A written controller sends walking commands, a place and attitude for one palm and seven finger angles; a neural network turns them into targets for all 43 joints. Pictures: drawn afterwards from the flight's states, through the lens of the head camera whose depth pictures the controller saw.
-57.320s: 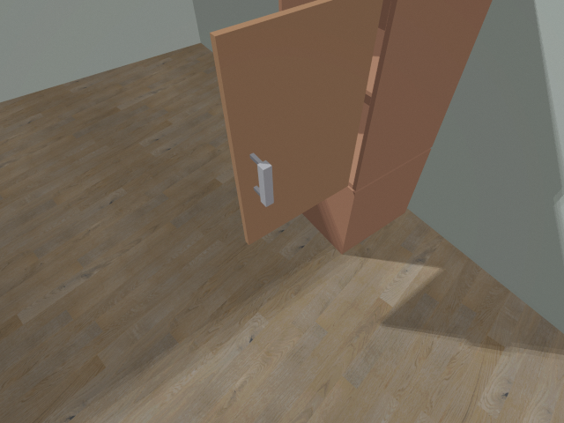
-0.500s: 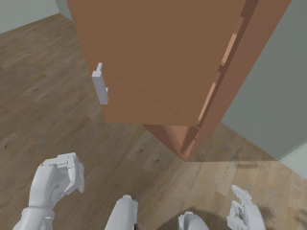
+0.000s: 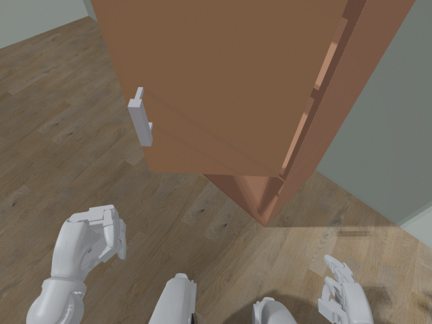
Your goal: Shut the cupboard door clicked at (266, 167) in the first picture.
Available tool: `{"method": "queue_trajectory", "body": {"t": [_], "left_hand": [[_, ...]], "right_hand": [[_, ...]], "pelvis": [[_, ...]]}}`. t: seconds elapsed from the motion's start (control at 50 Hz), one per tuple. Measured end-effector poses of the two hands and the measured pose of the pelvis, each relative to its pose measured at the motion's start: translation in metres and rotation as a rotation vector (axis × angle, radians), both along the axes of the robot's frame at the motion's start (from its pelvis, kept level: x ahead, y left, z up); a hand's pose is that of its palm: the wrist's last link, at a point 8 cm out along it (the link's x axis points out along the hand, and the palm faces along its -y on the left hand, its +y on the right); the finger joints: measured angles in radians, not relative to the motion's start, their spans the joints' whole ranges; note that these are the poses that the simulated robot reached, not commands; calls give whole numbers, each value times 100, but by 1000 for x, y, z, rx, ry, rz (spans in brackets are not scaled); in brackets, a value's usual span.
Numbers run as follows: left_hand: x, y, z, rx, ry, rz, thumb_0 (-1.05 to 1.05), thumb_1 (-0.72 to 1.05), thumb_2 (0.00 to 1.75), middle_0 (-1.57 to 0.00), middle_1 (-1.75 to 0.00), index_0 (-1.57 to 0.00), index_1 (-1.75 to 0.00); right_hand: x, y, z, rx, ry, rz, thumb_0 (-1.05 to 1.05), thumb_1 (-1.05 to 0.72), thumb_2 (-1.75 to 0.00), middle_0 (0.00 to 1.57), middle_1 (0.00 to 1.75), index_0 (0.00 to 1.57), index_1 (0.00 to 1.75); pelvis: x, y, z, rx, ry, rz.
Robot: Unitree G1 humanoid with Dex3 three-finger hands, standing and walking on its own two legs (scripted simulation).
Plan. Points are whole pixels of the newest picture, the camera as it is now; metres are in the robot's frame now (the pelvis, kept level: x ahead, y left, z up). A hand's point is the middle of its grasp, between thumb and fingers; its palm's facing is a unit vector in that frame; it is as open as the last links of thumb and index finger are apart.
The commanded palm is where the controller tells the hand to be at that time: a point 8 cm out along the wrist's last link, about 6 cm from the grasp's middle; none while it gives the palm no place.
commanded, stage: bring the fist close to the handle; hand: left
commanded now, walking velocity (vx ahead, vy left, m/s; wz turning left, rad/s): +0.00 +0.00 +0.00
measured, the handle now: (143, 117) +0.52 +0.21 +0.05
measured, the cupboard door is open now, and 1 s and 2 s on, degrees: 42 42 34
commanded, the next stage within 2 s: push the door shut along its arc in 1.24 s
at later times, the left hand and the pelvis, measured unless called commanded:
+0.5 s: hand (140, 184) +0.35 +0.17 +0.05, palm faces +0.00 -1.00 -0.02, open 3.1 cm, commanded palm +0.34 +0.22 +0.05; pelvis +0.01 +0.00 +0.01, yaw -1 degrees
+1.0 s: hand (154, 151) +0.42 +0.16 +0.06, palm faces +0.03 -1.00 -0.03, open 3.1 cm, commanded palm +0.39 +0.21 +0.05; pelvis +0.01 +0.00 +0.01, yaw -2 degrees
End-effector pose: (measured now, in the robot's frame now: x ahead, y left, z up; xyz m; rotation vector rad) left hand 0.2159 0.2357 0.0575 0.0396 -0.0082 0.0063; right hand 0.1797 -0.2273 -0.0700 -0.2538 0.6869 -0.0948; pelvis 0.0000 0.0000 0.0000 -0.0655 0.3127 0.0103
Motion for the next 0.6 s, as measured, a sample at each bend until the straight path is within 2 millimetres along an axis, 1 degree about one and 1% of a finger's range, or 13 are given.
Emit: {"method": "queue_trajectory", "body": {"t": [0.1, 0.2, 0.28, 0.42, 0.6], "left_hand": [[25, -5, -2, -9, -12, -21, 2, 90, 90, -130, -150, -130, -150], [49, -3, -3, -10, -2, -12, 2, 90, 90, -130, -149, -130, -150], [66, -1, -2, -10, 2, -1, 2, 90, 90, -130, -149, -130, -150], [94, -5, -4, -16, -2, -6, 2, 90, 90, -130, -149, -130, -150], [129, -11, -5, -13, -11, 4, 2, 90, 90, -130, -149, -130, -150]], "right_hand": [[-5, -1, -4, -4, 25, -5, 1, -90, -90, 20, 30, 20, 30], [-15, -4, -5, -4, 68, -27, 1, -90, -90, 20, 30, 20, 30], [-25, -7, -5, -9, 108, -45, 1, -90, -90, 20, 30, 20, 30], [-40, -14, -8, -22, 176, -75, 1, -90, -90, 20, 30, 20, 30], [-54, -19, -14, -26, 241, -103, 1, -90, -90, 20, 30, 20, 30]], "pelvis": [[-1, 0, -1, 1, 6, -3], [0, 1, 3, 3, 10, -8], [2, 2, 6, 6, 13, -11], [5, 4, 10, 10, 22, -17], [5, 5, 11, 15, 35, -24]]}}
